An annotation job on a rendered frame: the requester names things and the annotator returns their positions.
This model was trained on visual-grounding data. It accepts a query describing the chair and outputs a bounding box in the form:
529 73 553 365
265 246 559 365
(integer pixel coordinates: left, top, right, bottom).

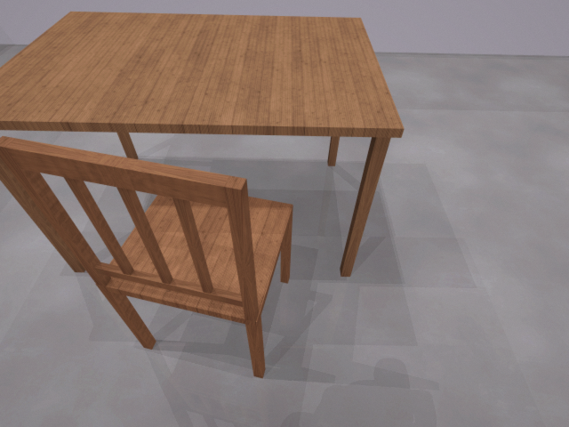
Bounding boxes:
0 136 293 379

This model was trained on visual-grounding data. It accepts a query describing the table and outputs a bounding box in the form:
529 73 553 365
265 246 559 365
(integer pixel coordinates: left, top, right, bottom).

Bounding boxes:
0 12 404 277

